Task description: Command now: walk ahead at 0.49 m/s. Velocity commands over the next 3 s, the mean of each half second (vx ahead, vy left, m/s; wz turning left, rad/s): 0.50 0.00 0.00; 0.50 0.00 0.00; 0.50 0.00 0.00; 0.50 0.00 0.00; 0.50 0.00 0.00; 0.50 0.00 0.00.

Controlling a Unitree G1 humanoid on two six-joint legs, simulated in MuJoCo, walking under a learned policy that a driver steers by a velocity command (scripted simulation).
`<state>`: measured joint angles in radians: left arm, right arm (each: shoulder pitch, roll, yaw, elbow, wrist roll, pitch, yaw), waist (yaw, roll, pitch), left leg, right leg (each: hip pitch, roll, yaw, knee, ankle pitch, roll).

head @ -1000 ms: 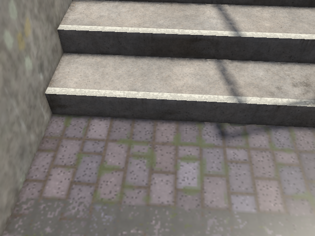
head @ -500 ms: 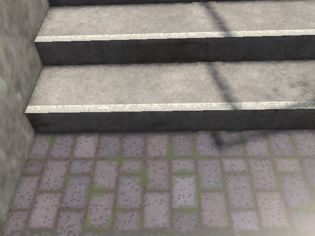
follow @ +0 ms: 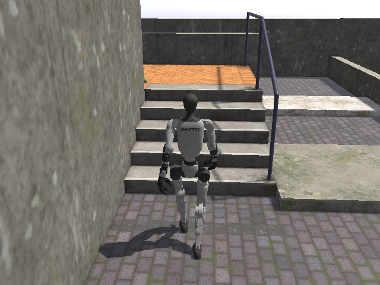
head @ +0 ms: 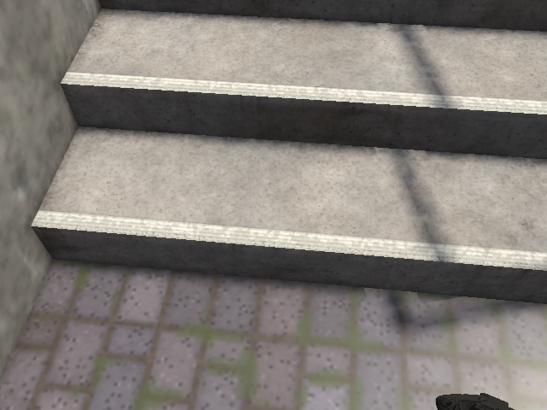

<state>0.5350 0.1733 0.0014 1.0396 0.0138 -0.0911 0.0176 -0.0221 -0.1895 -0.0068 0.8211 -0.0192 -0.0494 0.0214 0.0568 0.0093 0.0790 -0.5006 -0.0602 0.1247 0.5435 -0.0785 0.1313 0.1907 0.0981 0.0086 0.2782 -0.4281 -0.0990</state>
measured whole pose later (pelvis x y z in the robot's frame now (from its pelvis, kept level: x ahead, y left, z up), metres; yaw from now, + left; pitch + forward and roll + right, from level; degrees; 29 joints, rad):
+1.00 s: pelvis +0.51 -0.04 +0.02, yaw +1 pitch +0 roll +0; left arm 0.46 0.17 0.02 1.07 0.03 -0.09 0.00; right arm 0.09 -0.17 -0.01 0.95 -0.03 -0.04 0.00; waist 0.05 0.01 0.02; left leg -0.56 0.05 0.09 0.86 -0.24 0.06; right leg -0.02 0.07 -0.08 0.28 -0.27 -0.08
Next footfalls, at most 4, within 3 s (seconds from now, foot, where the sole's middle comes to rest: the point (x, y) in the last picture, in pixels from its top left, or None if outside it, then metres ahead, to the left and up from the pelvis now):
0.02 left None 0.18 0.05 -0.76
0.56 right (351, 395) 0.48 -0.11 -0.76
1.10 left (282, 323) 0.64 0.06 -0.76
1.54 right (341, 208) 0.90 -0.08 -0.60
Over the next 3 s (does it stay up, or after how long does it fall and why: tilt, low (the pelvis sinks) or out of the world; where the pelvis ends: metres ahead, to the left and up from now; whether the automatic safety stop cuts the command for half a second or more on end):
stays up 1.64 0.00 0.49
